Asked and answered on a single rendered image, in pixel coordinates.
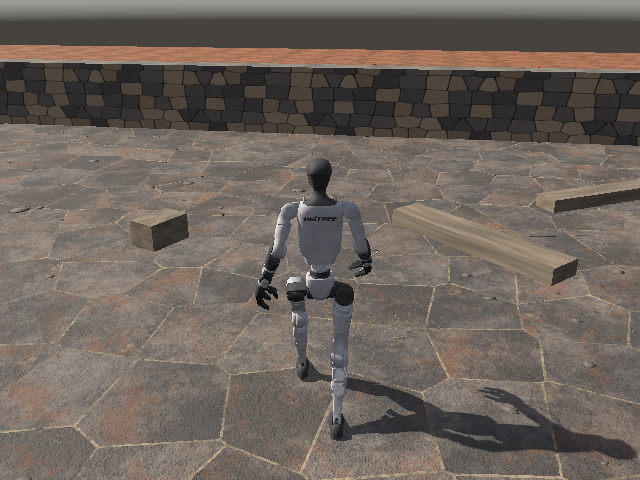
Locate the robot left upper arm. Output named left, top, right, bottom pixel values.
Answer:
left=271, top=202, right=299, bottom=259

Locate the left robot forearm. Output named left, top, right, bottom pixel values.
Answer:
left=258, top=243, right=280, bottom=288

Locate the left robot foot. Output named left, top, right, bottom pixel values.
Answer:
left=296, top=357, right=309, bottom=379

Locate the robot left hand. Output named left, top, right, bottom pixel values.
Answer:
left=255, top=284, right=278, bottom=310

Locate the robot left thigh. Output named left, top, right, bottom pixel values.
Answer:
left=286, top=277, right=308, bottom=328

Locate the robot right upper arm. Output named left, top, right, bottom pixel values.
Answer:
left=340, top=201, right=368, bottom=254

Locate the robot right hand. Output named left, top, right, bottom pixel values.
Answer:
left=348, top=260, right=372, bottom=277

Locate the right robot forearm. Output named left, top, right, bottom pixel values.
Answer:
left=358, top=238, right=372, bottom=267

